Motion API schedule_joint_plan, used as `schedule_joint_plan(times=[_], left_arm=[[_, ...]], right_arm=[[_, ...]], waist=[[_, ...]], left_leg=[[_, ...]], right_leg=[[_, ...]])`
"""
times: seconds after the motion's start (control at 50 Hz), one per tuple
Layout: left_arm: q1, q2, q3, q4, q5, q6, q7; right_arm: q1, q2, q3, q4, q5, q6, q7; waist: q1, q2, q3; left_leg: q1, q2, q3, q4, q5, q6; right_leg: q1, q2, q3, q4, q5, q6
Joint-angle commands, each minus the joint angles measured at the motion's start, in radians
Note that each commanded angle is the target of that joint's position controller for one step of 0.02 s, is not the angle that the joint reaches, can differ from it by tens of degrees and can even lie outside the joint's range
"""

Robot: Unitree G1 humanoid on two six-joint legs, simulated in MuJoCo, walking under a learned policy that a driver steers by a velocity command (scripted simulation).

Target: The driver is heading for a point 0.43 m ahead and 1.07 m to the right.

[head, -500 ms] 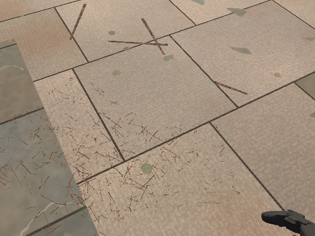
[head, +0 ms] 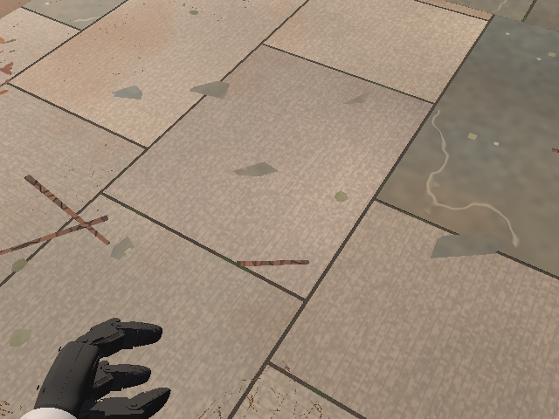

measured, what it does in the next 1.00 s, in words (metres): walks ahead, turning right: right foot, then left foot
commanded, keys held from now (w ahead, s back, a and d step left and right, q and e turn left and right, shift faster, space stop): w+shift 0.14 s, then w+e+shift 0.86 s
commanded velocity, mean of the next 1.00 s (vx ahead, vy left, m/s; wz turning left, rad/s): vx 1.00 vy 0.00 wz -0.68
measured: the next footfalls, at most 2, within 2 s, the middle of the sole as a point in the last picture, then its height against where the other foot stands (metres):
right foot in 0.10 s outside the picture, level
left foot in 0.50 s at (240, 318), level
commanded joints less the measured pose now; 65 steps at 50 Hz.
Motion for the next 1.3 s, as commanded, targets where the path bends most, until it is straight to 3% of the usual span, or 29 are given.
schedule_joint_plan(times=[0.02,0.06,0.08,0.1,0.12,0.14,0.18,0.24,0.32,0.38,0.44,0.48,0.5,0.52,0.54,0.56,0.6,0.7,0.82,0.88,0.92,0.94,0.96,0.98,1.02,1.08,1.18,1.26,1.3], left_arm=[[-0.003,0.045,0.004,-0.041,0.002,-0.009,0.007],[0.243,0.109,0.035,0.038,0.010,-0.007,0.036],[0.448,0.154,0.059,0.105,0.009,-0.008,0.052],[0.559,0.239,0.087,0.145,0.021,-0.007,0.074],[0.514,0.302,0.100,0.119,0.021,-0.003,0.086],[0.501,0.259,0.106,0.125,-0.002,0.000,0.091],[0.436,0.169,0.091,0.176,-0.025,-0.022,0.092],[0.411,0.086,0.069,0.204,-0.032,-0.039,0.101],[0.414,0.105,0.082,0.217,-0.040,-0.059,0.092],[0.443,0.165,0.106,0.224,-0.059,-0.074,0.077],[0.495,0.200,0.117,0.245,-0.059,-0.063,0.082],[0.488,0.253,0.128,0.251,-0.041,-0.051,0.084],[0.452,0.229,0.122,0.240,-0.032,-0.054,0.081],[0.482,0.058,0.084,0.197,-0.044,-0.060,0.085],[0.573,0.046,0.067,0.154,-0.078,-0.056,0.087],[0.472,0.118,0.076,0.181,-0.048,-0.037,0.098],[0.360,0.106,0.078,0.177,-0.027,-0.016,0.075],[0.186,-0.003,0.048,0.060,-0.013,0.041,0.025],[0.034,0.012,0.030,-0.012,-0.024,0.037,-0.016],[0.208,0.083,0.057,0.036,-0.023,0.031,0.010],[0.606,0.173,0.112,0.164,-0.025,0.031,0.043],[0.553,0.232,0.148,0.172,-0.052,0.046,0.070],[0.424,0.353,0.160,0.107,-0.011,0.062,0.070],[0.491,0.331,0.163,0.084,-0.012,0.068,0.083],[0.461,0.242,0.144,0.139,-0.026,0.040,0.099],[0.382,0.172,0.113,0.130,-0.039,-0.007,0.103],[0.420,0.173,0.119,0.140,-0.036,-0.036,0.078],[0.480,0.197,0.132,0.168,-0.052,-0.036,0.074],[0.465,0.223,0.138,0.168,-0.049,-0.031,0.084]], right_arm=[[-0.099,-0.185,-0.025,-0.067,0.008,-0.025,-0.004],[-0.106,-0.238,-0.032,-0.058,0.003,-0.005,-0.024],[-0.137,-0.234,-0.029,-0.068,0.006,0.008,-0.032],[-0.119,-0.133,-0.008,-0.100,-0.011,0.013,-0.025],[-0.024,-0.035,0.011,-0.162,0.018,0.006,-0.011],[-0.152,-0.139,-0.007,-0.192,0.016,0.001,-0.020],[-0.253,-0.099,0.008,-0.214,0.000,-0.005,-0.017],[-0.251,-0.059,0.020,-0.223,-0.047,0.031,0.003],[-0.517,-0.038,0.038,-0.331,-0.038,0.039,0.021],[-0.575,-0.040,0.043,-0.342,-0.013,0.030,0.028],[-0.577,-0.100,0.024,-0.348,-0.014,0.034,0.005],[-0.332,-0.161,-0.007,-0.284,-0.018,0.028,-0.026],[-0.137,-0.209,-0.030,-0.243,-0.027,0.026,-0.050],[0.006,-0.290,-0.054,-0.225,-0.069,0.019,-0.065],[-0.101,-0.317,-0.063,-0.243,-0.064,0.025,-0.049],[-0.228,-0.197,-0.048,-0.267,-0.051,0.029,-0.042],[-0.287,-0.094,-0.025,-0.243,-0.048,0.027,-0.035],[-0.223,-0.031,-0.006,-0.134,-0.005,-0.014,-0.010],[-0.233,-0.112,-0.021,-0.109,-0.008,-0.029,-0.028],[-0.224,-0.216,-0.046,-0.120,-0.004,0.005,-0.041],[-0.294,-0.235,-0.054,-0.159,-0.014,0.040,-0.043],[-0.303,-0.172,-0.046,-0.175,-0.020,0.043,-0.028],[-0.204,-0.092,-0.019,-0.286,-0.015,0.029,-0.019],[-0.303,-0.133,-0.013,-0.329,-0.012,0.002,-0.021],[-0.370,-0.119,0.002,-0.326,-0.018,-0.013,-0.025],[-0.339,-0.106,0.010,-0.304,-0.059,0.044,-0.024],[-0.605,-0.034,0.039,-0.408,-0.029,0.052,-0.005],[-0.665,-0.061,0.033,-0.434,-0.011,0.044,-0.006],[-0.579,-0.103,0.015,-0.412,-0.010,0.040,-0.017]], waist=[[0.133,0.106,0.076],[0.264,0.165,-0.084],[0.369,0.149,-0.173],[0.347,-0.001,-0.274],[0.213,-0.221,-0.414],[0.263,-0.107,-0.364],[0.175,-0.011,-0.064],[0.069,-0.018,0.013],[0.085,-0.024,0.140],[0.110,-0.005,0.097],[0.116,0.001,0.044],[-0.006,0.001,-0.121],[-0.108,-0.005,-0.211],[-0.098,0.218,-0.344],[0.015,0.446,-0.445],[0.022,0.248,-0.252],[0.042,0.054,-0.065],[0.107,0.100,0.067],[0.144,0.051,0.118],[0.261,0.113,0.005],[0.424,0.088,-0.184],[0.356,-0.107,-0.133],[0.180,-0.273,-0.225],[0.244,-0.094,-0.307],[0.161,0.069,-0.038],[0.063,0.083,0.020],[0.132,0.038,0.092],[0.183,-0.008,0.046],[0.141,-0.015,-0.013]], left_leg=[[-0.225,0.225,-0.016,-0.049,1.015,0.129],[-0.171,0.246,0.007,0.302,1.309,0.106],[-0.274,0.212,0.016,0.592,1.210,0.092],[-0.501,0.128,-0.008,0.984,0.524,0.092],[-0.807,-0.014,-0.122,1.317,-0.138,0.072],[-0.938,0.006,-0.205,1.364,-0.057,0.095],[-0.939,0.095,-0.169,1.200,0.038,0.076],[-0.795,0.137,-0.172,1.029,-0.020,0.021],[-0.772,0.132,-0.119,0.679,0.181,-0.038],[-0.509,0.067,-0.098,0.486,0.481,-0.022],[-0.459,0.025,-0.104,0.409,0.407,0.015],[-0.177,-0.016,-0.089,0.405,0.229,0.036],[0.072,0.075,-0.146,0.447,0.122,0.046],[0.296,0.358,-0.497,0.376,-0.264,0.080],[0.314,0.518,-1.002,0.131,-0.372,0.154],[0.155,0.451,-0.873,0.110,-0.444,0.147],[-0.084,0.369,-0.543,0.114,-0.122,0.136],[-0.243,0.311,-0.140,0.035,0.319,0.079],[-0.255,0.212,0.188,-0.035,0.825,0.049],[-0.124,0.265,0.187,0.272,1.348,0.046],[-0.294,0.269,0.146,0.812,1.247,0.051],[-0.551,0.085,0.135,1.202,0.300,0.012],[-0.928,-0.023,0.013,1.539,-0.180,-0.044],[-1.011,0.004,-0.170,1.521,-0.111,-0.029],[-0.985,0.094,-0.190,1.285,-0.046,-0.022],[-0.790,0.145,-0.189,1.096,-0.088,-0.057],[-0.670,0.109,-0.127,0.661,0.285,-0.073],[-0.561,0.046,-0.132,0.455,0.429,-0.031],[-0.416,-0.002,-0.141,0.386,0.347,-0.013]], right_leg=[[0.328,0.059,-0.116,-0.096,0.011,-0.037],[0.588,0.119,-0.111,-0.118,-0.116,-0.068],[0.824,0.096,-0.068,-0.198,-0.109,-0.087],[1.058,-0.111,0.176,-0.194,-0.371,-0.096],[1.226,-0.378,0.743,-0.355,-0.536,-0.181],[1.188,-0.331,0.781,-0.458,-0.490,-0.193],[0.875,-0.229,0.513,-0.489,-0.191,-0.180],[0.606,-0.121,0.392,-0.561,-0.127,-0.181],[0.433,-0.049,0.307,-0.690,-0.056,-0.194],[0.385,-0.052,0.282,-0.721,0.166,-0.145],[0.598,-0.074,0.293,-0.578,0.457,-0.098],[0.617,-0.045,0.266,-0.200,0.663,-0.050],[0.456,0.004,0.251,0.075,0.532,-0.033],[0.223,0.100,0.183,0.482,-0.130,-0.021],[0.048,0.135,0.139,0.665,-0.394,-0.015],[-0.016,0.038,0.115,0.684,-0.283,-0.022],[0.012,-0.035,0.082,0.606,-0.193,-0.008],[-0.042,-0.101,0.041,0.504,-0.147,0.000],[0.173,-0.013,-0.160,0.060,0.104,-0.051],[0.380,0.080,-0.196,0.016,-0.010,-0.096],[0.854,0.130,-0.115,-0.055,-0.098,-0.144],[0.976,0.063,0.064,-0.144,-0.193,-0.172],[1.181,-0.185,0.618,-0.271,-0.161,-0.352],[1.191,-0.224,0.797,-0.436,-0.315,-0.373],[0.876,-0.179,0.688,-0.526,-0.247,-0.292],[0.556,-0.064,0.490,-0.532,-0.058,-0.260],[0.373,0.039,0.391,-0.604,0.065,-0.201],[0.524,0.001,0.422,-0.547,0.285,-0.139],[0.600,0.005,0.431,-0.413,0.495,-0.091]])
